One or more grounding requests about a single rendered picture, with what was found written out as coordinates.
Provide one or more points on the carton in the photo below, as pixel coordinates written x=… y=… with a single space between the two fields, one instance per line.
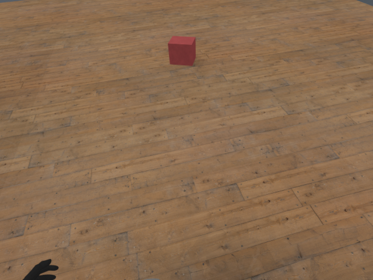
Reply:
x=182 y=50

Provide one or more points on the left robot hand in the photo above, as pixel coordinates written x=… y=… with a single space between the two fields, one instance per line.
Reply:
x=40 y=268

